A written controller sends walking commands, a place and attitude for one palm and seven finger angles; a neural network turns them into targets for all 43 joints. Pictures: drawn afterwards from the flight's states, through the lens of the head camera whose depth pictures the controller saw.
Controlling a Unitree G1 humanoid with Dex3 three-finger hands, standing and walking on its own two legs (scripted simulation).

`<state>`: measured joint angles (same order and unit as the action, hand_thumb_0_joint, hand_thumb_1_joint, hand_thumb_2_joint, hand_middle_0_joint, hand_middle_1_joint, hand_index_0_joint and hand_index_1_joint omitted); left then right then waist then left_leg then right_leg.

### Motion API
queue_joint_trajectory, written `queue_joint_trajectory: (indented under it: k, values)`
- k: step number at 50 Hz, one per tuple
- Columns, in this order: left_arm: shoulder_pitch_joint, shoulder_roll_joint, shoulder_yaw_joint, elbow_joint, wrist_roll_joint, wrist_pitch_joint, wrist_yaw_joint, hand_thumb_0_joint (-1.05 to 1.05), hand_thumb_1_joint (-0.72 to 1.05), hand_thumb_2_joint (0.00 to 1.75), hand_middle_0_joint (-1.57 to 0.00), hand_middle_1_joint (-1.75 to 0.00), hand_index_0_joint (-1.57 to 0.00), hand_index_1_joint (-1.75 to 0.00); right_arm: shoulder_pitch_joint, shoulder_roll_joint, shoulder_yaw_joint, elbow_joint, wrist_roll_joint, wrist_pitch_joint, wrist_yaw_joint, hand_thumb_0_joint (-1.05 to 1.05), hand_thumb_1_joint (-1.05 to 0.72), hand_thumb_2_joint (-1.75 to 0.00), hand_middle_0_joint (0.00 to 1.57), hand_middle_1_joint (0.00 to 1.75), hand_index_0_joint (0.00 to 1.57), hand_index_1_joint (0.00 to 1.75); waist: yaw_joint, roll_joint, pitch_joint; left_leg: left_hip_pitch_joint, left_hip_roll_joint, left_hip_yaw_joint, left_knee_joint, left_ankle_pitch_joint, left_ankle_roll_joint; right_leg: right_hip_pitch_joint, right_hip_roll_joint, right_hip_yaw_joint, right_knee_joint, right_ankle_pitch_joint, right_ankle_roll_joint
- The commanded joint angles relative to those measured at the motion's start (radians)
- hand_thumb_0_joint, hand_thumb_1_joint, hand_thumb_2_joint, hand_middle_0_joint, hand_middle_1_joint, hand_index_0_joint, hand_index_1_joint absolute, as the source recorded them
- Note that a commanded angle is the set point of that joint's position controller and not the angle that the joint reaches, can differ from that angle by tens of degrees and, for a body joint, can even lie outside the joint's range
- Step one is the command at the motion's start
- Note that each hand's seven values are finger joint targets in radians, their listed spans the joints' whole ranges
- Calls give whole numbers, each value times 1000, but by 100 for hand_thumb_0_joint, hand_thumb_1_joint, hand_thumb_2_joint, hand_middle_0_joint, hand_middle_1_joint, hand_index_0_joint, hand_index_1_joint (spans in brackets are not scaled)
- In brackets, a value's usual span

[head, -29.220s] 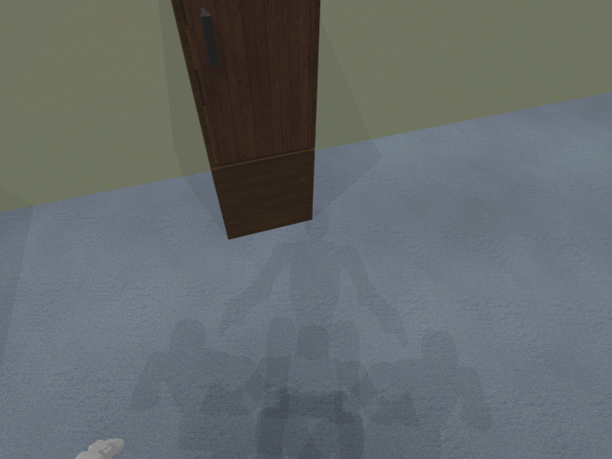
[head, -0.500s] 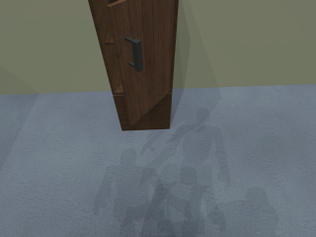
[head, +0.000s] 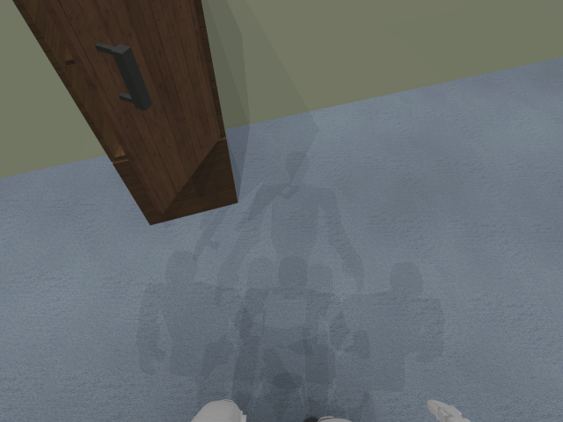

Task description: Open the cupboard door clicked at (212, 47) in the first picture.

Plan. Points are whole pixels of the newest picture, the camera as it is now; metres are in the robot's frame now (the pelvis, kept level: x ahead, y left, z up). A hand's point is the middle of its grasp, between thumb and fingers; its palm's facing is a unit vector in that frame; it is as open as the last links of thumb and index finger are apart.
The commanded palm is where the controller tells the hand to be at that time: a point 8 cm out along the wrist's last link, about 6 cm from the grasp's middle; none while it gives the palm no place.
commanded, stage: walk to a spot facing it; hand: left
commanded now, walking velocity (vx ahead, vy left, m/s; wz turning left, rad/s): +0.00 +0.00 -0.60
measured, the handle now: (123, 76) +0.65 +0.35 +0.08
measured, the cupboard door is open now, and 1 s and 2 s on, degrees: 49 49 49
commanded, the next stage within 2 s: none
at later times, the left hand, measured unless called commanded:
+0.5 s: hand (185, 416) +0.13 +0.17 -0.17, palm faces -0.28 -0.92 -0.27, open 7.4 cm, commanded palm none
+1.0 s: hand (324, 287) +0.36 -0.05 -0.16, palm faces -0.61 -0.77 -0.21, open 7.4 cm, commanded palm none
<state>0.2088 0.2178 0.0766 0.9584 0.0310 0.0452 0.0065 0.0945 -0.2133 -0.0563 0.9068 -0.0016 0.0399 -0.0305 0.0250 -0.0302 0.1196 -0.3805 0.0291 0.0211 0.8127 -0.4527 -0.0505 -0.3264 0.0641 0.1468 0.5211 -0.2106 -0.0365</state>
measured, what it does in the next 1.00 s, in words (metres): walks ahead, turning right: left foot, then right foot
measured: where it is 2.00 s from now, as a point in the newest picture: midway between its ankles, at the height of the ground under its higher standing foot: (404, 340)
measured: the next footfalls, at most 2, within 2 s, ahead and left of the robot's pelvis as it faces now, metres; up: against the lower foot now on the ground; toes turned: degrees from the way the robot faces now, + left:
left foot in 0.08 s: +0.04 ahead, +0.16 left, +0.00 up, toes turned -2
right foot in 0.32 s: +0.03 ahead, -0.14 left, +0.00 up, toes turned -12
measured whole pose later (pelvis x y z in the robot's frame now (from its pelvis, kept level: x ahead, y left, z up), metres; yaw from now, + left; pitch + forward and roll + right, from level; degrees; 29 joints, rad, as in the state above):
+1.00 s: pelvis +0.11 -0.11 -0.02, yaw -34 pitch +0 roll +0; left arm 0.01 0.25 0.06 0.88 0.02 -0.03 -0.06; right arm 0.47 -0.19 -0.01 1.05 -0.02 -0.01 -0.01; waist -0.06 -0.02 0.12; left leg -0.18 0.18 0.17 0.91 -0.53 -0.07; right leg -0.43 -0.03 -0.10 0.66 -0.21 -0.08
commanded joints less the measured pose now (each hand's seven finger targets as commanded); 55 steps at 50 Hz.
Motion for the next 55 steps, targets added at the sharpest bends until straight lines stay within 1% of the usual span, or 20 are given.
queue_joint_trajectory:
  k: [1, 3, 4, 8, 11, 14, 16, 18, 28, 29, 30, 31, 37, 43, 46, 47, 48, 49, 50, 55]
  values:
    - [-43, 199, 52, -91, -10, -10, 6, 0, 90, 90, -20, -30, -20, -30, 148, -94, -24, -32, 5, -31, -16, 0, -90, -90, 20, 30, 20, 30, -65, -103, -188, 233, -2, -8, -338, 163, 16, 10, -183, 253, -83, 234, -73]
    - [-42, 99, 27, -138, -26, -5, -15, 0, 90, 90, -20, -30, -20, -30, 168, -259, -51, -44, -25, -44, -26, 0, -90, -90, 20, 30, 20, 30, -72, 365, -149, 380, 401, -422, -588, 167, 168, -310, 29, -24, 250, -303, 47]
    - [-83, 138, 33, -162, -16, -14, -23, 0, 90, 90, -20, -30, -20, -30, 156, -276, -49, -66, -27, -41, -32, 0, -90, -90, 20, 30, 20, 30, -74, 268, -120, 244, 496, -448, -582, 238, 251, -277, -32, -74, 442, -376, 71]
    - [-73, 110, 36, -137, -10, -1, -44, 0, 90, 90, -20, -30, -20, -30, 57, -201, -30, -93, -44, -48, -20, 0, -90, -90, 20, 30, 20, 30, -14, 257, -106, 196, 288, -87, -449, 592, 175, -227, -70, -146, 548, -282, 89]
    - [-86, 96, 21, -148, -12, -11, -50, 0, 90, 90, -20, -30, -20, -30, 126, -222, -40, -75, -43, -44, -17, 0, -90, -90, 20, 30, 20, 30, -48, 274, -170, 269, 270, -4, -351, 755, 139, -90, -46, -233, 289, -265, 72]
    - [34, 150, 33, -117, -13, -22, -47, 0, 90, 90, -20, -30, -20, -30, 88, -233, -46, -94, -25, -33, -6, 0, -90, -90, 20, 30, 20, 30, 16, 166, -182, 121, 229, 58, -185, 520, 62, 181, -48, -230, -27, 27, 40]
    - [134, 339, 65, -91, -8, -29, -17, 0, 90, 90, -20, -30, -20, -30, 24, -131, -21, -161, -4, -22, 1, 0, -90, -90, 20, 30, 20, 30, 81, -300, -190, -205, 27, 78, 249, -231, -21, 302, -460, 346, -198, 469, -174]
    - [52, 294, 62, -116, -5, -21, -2, 0, 90, 90, -20, -30, -20, -30, 11, -145, -25, -145, -6, -16, 0, 0, -90, -90, 20, 30, 20, 30, 40, -261, -153, -256, 62, -44, 369, -120, -10, 206, -360, 355, -207, 88, -201]
    - [-62, 223, 42, -123, -10, -38, -22, 0, 90, 90, -20, -30, -20, -30, 199, -116, -18, -61, -12, -62, 20, 0, -90, -90, 20, 30, 20, 30, -71, -87, -123, 273, -10, 57, -329, 104, 15, -116, -178, 228, -165, -366, -113]
    - [-68, 165, 30, -138, -12, -39, -30, 0, 90, 90, -20, -30, -20, -30, 275, -166, -27, -37, -18, -71, 6, 0, -90, -90, 20, 30, 20, 30, -105, 89, -141, 446, 101, -71, -471, -17, 51, -280, -93, 151, -11, -392, -59]
    - [-105, 99, 13, -177, -24, -38, -42, 0, 90, 90, -20, -30, -20, -30, 377, -280, -49, -20, -45, -80, -4, 0, -90, -90, 20, 30, 20, 30, -153, 400, -135, 521, 409, -477, -634, -282, 163, -473, 43, -69, 328, -422, 11]
    - [-205, 130, 27, -227, -18, -53, -56, 0, 90, 90, -20, -30, -20, -30, 389, -309, -53, -20, -40, -87, -19, 0, -90, -90, 20, 30, 20, 30, -153, 238, -83, 417, 527, -548, -685, -249, 257, -501, -72, -87, 467, -373, 25]
    - [-199, 41, -2, -156, -2, -47, -90, 0, 90, 90, -20, -30, -20, -30, 358, -157, -1, 16, -38, -118, -5, 0, -90, -90, 20, 30, 20, 30, -77, 203, -91, 416, 281, 9, -538, 524, 132, -432, -127, -194, 526, -76, 46]
    - [-280, 44, -10, -154, -5, -38, -92, 0, 90, 90, -20, -30, -20, -30, 398, -164, 2, 54, -45, -107, 2, 0, -90, -90, 20, 30, 20, 30, -88, 215, -42, 307, 309, 128, -534, 532, 119, -178, -94, -285, 222, -60, 11]
    - [-36, 103, 12, -75, -4, -54, -78, 0, 90, 90, -20, -30, -20, -30, 342, -183, 1, 51, -33, -99, 5, 0, -90, -90, 20, 30, 20, 30, 46, 144, -152, 193, 270, 203, -197, 768, 76, 253, -20, -322, 63, -51, -47]
    - [165, 204, 41, -16, 1, -67, -63, 0, 90, 90, -20, -30, -20, -30, 294, -151, 8, 25, -12, -103, 17, 0, -90, -90, 20, 30, 20, 30, 141, -19, -256, -52, 202, 254, 94, 581, 36, 571, -172, -121, -10, -146, -109]
    - [290, 317, 71, 12, -11, -70, -43, 0, 90, 90, -20, -30, -20, -30, 246, -83, 16, -35, 6, -106, 18, 0, -90, -90, 20, 30, 20, 30, 168, -270, -336, -323, 44, 207, 447, -163, -8, 688, -488, 404, -190, -105, -228]
    - [248, 326, 70, 3, -31, -59, -30, 0, 90, 90, -20, -30, -20, -30, 146, -109, 7, -58, -3, -99, 16, 0, -90, -90, 20, 30, 20, 30, 157, -86, -193, -410, 85, 23, 537, -163, 11, 523, -516, 452, -267, -89, -264]
    - [127, 285, 54, -27, -26, -61, -19, 0, 90, 90, -20, -30, -20, -30, 171, -97, -1, -45, -6, -96, 17, 0, -90, -90, 20, 30, 20, 30, 78, -122, -160, -388, 141, -4, 553, -74, 11, 375, -482, 389, -289, -297, -256]
    - [-48, 156, 24, -61, -5, -91, -12, 0, 90, 90, -20, -30, -20, -30, 269, -41, -2, 42, -27, -60, 34, 0, -90, -90, 20, 30, 20, 30, -64, -81, -129, -88, 132, 46, 184, 115, -1, 29, -291, 36, -310, -104, -167]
